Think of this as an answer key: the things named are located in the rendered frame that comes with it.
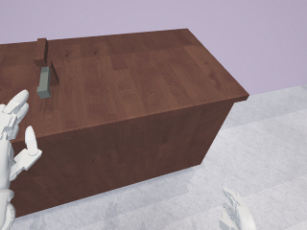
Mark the robot right hand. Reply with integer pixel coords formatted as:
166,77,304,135
219,187,257,230

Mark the tap lever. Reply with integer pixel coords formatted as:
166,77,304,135
36,66,51,99

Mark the left robot forearm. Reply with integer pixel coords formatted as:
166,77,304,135
0,189,16,230

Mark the counter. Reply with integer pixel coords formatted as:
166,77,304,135
0,28,249,218

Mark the robot left hand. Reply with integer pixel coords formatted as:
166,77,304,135
0,89,42,190

